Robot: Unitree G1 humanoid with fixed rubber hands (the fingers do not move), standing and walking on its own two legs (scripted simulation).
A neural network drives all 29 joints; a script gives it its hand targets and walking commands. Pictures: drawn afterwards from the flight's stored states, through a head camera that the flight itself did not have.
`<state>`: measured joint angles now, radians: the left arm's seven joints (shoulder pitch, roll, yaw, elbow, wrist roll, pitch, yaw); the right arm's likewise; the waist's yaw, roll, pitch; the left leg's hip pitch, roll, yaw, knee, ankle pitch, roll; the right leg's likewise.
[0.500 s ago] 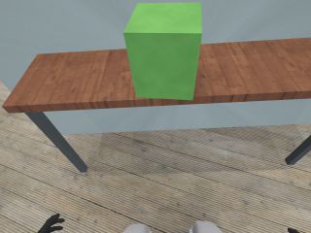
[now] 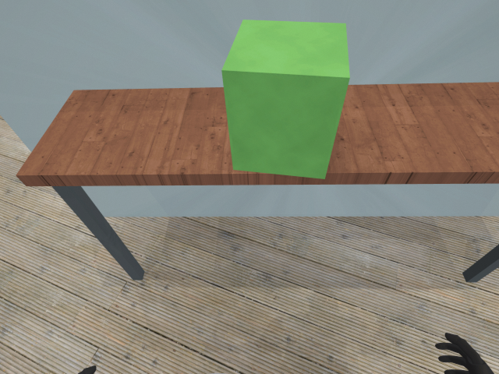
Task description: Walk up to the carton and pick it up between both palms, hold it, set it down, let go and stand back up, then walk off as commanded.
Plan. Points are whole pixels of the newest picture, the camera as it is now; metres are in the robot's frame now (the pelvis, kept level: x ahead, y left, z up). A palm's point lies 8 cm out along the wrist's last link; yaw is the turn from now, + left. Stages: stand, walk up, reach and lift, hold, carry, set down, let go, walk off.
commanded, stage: walk up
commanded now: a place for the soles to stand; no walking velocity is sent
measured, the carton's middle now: (285, 102) +0.61 -0.03 +0.08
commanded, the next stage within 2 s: none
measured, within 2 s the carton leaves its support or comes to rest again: neither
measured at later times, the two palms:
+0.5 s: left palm (75, 373) +0.12 +0.32 -0.08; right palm out of the picture +0.11 -0.32 -0.09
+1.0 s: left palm (98, 351) +0.15 +0.29 -0.08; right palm out of the picture +0.18 -0.37 -0.09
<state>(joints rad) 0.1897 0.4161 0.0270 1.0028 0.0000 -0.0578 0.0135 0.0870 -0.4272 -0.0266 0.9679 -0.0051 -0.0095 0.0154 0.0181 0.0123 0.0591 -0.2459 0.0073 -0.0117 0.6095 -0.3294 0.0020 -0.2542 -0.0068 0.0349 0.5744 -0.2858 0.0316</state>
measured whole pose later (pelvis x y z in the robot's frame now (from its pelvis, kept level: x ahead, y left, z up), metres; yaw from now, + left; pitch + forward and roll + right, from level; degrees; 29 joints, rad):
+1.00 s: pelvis +0.10 -0.04 +0.01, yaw -2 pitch -4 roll -1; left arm 0.29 0.43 0.08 0.88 0.01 -0.08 -0.02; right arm 0.23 -0.44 -0.07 0.86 -0.02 -0.03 0.05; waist 0.03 0.04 0.11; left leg -0.42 0.04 -0.01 0.82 -0.38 0.02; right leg -0.13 0.02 -0.03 0.48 -0.28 -0.02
